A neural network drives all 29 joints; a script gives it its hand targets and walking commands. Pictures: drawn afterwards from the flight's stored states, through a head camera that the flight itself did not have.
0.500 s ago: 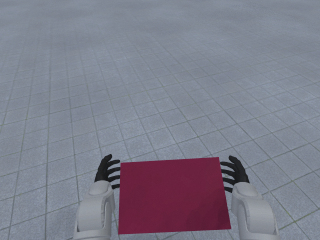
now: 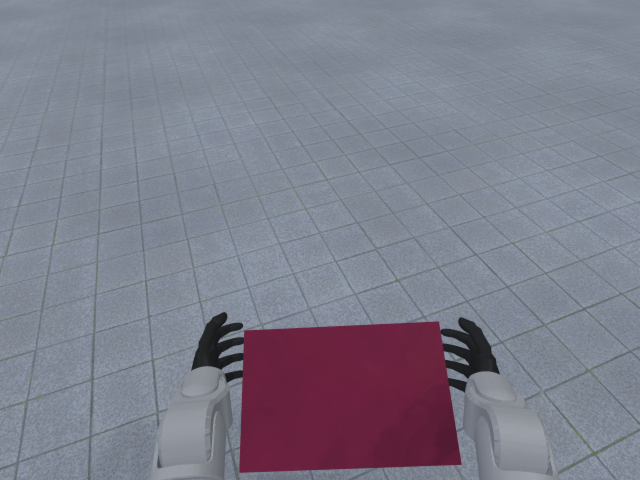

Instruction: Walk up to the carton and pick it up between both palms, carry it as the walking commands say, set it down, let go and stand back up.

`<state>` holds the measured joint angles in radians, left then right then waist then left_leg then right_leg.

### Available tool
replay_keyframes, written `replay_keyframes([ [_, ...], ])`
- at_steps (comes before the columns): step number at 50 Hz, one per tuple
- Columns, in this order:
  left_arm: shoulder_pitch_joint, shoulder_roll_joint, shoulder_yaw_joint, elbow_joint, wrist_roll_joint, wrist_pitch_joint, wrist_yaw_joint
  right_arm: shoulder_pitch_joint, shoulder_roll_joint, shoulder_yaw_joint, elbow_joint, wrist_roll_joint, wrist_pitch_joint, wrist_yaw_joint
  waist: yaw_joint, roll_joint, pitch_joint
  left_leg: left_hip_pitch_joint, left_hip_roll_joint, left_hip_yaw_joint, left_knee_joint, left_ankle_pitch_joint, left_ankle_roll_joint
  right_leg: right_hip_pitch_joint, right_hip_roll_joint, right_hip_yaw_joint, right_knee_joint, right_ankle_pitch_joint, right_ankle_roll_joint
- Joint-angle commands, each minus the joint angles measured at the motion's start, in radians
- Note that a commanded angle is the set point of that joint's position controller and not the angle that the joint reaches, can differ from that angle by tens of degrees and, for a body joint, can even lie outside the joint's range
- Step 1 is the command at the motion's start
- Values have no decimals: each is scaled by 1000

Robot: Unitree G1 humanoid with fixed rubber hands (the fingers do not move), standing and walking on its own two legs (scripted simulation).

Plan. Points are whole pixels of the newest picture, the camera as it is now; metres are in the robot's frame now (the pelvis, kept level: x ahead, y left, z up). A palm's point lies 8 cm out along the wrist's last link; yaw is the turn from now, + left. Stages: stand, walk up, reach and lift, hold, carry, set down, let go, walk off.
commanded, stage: carry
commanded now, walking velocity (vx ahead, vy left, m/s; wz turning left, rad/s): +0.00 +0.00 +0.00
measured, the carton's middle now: (343, 393) +0.29 -0.01 -0.07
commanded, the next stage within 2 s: none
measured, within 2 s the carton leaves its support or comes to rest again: neither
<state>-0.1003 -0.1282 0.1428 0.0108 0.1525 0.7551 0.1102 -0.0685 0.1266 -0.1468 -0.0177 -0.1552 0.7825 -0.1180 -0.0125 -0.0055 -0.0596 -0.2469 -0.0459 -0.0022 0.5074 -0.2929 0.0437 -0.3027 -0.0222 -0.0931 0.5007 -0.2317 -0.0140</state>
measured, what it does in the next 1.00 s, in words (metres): stands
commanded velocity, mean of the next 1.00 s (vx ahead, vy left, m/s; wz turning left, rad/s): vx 0.00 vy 0.00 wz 0.00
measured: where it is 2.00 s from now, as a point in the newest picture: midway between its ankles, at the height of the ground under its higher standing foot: outside the picture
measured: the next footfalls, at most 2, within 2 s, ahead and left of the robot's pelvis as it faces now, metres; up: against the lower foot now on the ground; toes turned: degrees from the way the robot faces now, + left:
right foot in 1.80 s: +0.15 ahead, -0.07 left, +0.00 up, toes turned -11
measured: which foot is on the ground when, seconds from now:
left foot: down 0.00-1.00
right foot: down 0.00-1.00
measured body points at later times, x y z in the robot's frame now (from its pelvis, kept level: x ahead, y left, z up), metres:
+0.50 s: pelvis +0.00 +0.01 +0.00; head -0.01 +0.01 +0.45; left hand +0.28 +0.17 +0.02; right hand +0.27 -0.17 +0.02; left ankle -0.02 +0.09 -0.74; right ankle +0.02 -0.11 -0.74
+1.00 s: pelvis -0.01 +0.01 +0.00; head -0.01 +0.02 +0.45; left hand +0.28 +0.17 +0.02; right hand +0.27 -0.16 +0.02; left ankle -0.02 +0.09 -0.74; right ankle +0.02 -0.11 -0.74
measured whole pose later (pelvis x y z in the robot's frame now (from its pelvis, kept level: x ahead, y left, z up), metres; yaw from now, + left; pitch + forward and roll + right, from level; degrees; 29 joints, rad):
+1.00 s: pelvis -0.01 +0.01 +0.00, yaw -1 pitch +2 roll +0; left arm -0.14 -0.13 0.17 0.11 0.20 0.69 0.07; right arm -0.10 0.13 -0.16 0.07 -0.22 0.73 -0.07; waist 0.00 -0.01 -0.07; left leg -0.25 -0.06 0.03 0.49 -0.27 0.06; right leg -0.32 -0.04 -0.07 0.49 -0.21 0.00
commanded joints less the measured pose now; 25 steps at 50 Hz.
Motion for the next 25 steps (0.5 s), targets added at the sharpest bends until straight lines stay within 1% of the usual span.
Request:
replay_keyframes([
  [1,-385,-749,-549,-72,-244,-26,-237,-458,700,546,-124,259,-52,236,0,3,-260,8,153,-99,-64,364,11,185,-117,125,-44,153,-2],
  [18,-386,-733,-541,-36,-232,-64,-244,-464,685,538,-95,248,-90,244,1,5,-263,13,154,-96,-69,367,17,182,-115,122,-41,143,0],
  [25,-393,-753,-556,-19,-226,-74,-258,-469,701,552,-81,238,-97,259,5,3,-266,11,154,-93,-72,372,20,175,-115,123,-44,146,-2],
])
